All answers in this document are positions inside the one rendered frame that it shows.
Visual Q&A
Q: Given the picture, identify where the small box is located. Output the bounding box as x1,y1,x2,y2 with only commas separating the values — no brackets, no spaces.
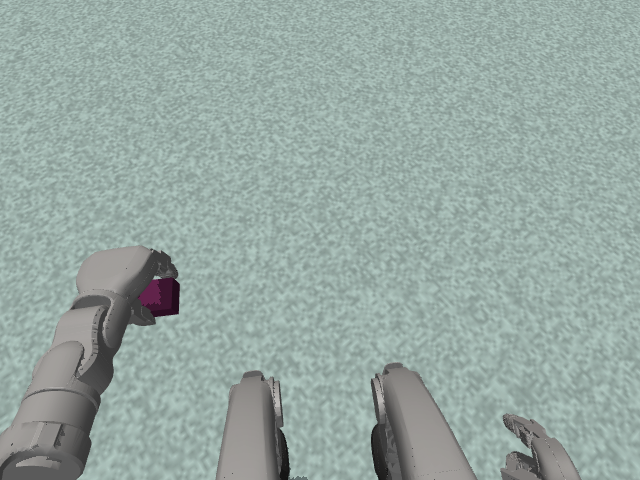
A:
138,277,180,317

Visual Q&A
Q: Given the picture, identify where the left robot hand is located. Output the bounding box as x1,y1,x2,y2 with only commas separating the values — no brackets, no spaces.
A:
76,245,178,326

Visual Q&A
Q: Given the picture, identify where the right robot foot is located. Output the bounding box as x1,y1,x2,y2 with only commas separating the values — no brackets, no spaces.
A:
371,424,388,480

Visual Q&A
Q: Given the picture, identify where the right robot hand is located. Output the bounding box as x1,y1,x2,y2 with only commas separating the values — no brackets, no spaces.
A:
500,414,581,480

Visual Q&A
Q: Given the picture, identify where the left robot arm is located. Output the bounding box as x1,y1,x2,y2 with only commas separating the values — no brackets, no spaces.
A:
0,289,132,480

